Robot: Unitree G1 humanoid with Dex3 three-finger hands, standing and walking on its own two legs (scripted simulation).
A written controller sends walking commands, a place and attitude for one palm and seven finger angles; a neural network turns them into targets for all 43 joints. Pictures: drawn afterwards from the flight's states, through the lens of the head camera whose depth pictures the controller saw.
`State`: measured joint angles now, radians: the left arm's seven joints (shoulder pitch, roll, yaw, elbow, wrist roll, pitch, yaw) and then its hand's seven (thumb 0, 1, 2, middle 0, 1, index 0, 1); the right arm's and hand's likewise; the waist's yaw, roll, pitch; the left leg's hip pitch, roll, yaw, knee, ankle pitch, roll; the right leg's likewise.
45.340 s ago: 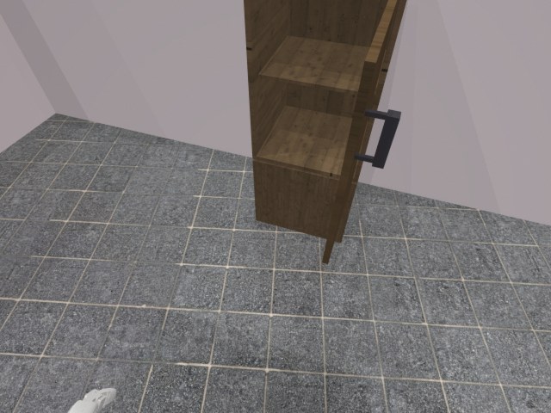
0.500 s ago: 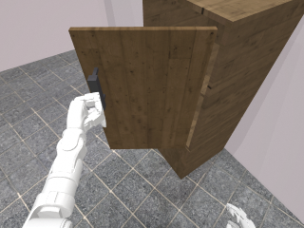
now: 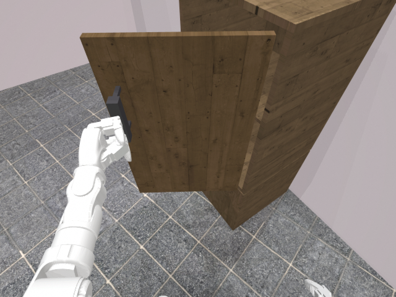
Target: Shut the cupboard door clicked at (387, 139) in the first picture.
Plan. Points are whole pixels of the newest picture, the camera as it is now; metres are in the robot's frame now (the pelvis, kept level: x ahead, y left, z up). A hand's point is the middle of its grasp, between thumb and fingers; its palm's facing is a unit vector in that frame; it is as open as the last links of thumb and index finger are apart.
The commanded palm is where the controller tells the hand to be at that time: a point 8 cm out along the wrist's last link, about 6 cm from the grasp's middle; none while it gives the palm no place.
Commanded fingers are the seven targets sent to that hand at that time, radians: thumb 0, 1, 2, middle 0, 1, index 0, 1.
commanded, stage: push the door shut along its arc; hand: left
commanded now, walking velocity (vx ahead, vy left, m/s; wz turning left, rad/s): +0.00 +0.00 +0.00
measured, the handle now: (122, 114) +0.49 +0.19 +0.09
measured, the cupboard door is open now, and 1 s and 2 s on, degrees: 57 40 33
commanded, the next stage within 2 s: pull the fist back off the door in 1.90 s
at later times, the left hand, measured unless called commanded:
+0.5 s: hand (133, 128) +0.44 +0.15 +0.10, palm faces -0.06 -1.00 -0.05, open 3.2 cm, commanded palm +0.43 +0.19 +0.10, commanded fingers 0.00 0.90 0.90 -1.30 -1.50 -1.30 -1.50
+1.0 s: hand (144, 107) +0.51 +0.14 +0.10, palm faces -0.18 -0.98 -0.02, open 3.1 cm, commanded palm +0.51 +0.18 +0.10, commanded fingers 0.00 0.90 0.90 -1.30 -1.50 -1.30 -1.50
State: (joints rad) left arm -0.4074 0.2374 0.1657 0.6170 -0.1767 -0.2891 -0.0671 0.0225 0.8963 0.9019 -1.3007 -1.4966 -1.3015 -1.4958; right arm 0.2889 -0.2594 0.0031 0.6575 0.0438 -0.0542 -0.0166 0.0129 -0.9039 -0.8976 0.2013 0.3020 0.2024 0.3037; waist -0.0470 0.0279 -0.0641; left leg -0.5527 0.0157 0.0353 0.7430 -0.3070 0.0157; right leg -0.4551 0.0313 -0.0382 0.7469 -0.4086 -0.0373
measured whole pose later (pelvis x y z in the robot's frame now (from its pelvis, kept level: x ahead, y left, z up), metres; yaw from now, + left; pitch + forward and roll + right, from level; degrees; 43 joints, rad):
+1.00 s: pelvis -0.01 +0.01 -0.02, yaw +0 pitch +17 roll -2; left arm -1.07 0.48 0.25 1.27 -0.12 -0.30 -0.30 0.02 0.90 0.90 -1.30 -1.50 -1.30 -1.50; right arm 0.40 -0.29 0.01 0.70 0.02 -0.05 -0.01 0.01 -0.90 -0.90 0.20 0.30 0.20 0.30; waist -0.19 0.03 -0.07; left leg -0.86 0.02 0.01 0.90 -0.33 0.03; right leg -0.74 0.04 -0.06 0.87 -0.43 -0.03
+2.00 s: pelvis -0.01 +0.01 -0.05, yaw -1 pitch +24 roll -4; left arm -1.45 0.58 0.19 1.43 -0.05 -0.19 -0.41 0.05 0.95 0.98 -1.30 -1.50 -1.30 -1.50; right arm 0.41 -0.29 0.03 0.73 -0.03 -0.07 -0.02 0.00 -0.90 -0.90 0.20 0.30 0.21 0.30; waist -0.28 0.05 -0.07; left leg -1.08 0.04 -0.02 1.03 -0.39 0.03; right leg -0.93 0.06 -0.09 0.98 -0.47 -0.03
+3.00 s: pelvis +0.02 -0.01 -0.02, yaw +1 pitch +16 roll -1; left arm -0.97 0.16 0.17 1.16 -0.03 -0.32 0.15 0.02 0.90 0.90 -1.30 -1.50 -1.30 -1.50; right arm 0.31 -0.25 -0.02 0.67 -0.02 0.01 0.06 0.01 -0.91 -0.90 0.20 0.30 0.20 0.30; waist -0.13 0.04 -0.12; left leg -0.77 0.02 0.01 0.86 -0.36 0.01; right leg -0.66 0.04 -0.06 0.85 -0.46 -0.05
